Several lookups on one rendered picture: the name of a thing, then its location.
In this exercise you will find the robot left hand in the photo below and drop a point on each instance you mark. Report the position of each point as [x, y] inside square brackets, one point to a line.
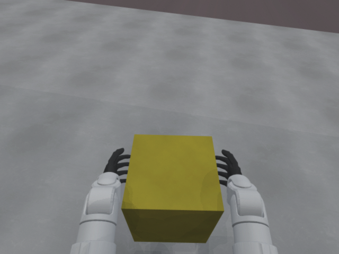
[113, 164]

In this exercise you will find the carton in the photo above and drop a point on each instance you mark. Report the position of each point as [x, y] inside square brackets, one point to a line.
[172, 191]

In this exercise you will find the left robot forearm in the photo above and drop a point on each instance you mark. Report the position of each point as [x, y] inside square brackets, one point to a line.
[99, 217]

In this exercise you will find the robot right hand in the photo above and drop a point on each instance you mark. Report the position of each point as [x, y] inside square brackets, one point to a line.
[232, 167]

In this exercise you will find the right robot forearm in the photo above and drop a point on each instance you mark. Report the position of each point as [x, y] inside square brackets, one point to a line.
[248, 217]

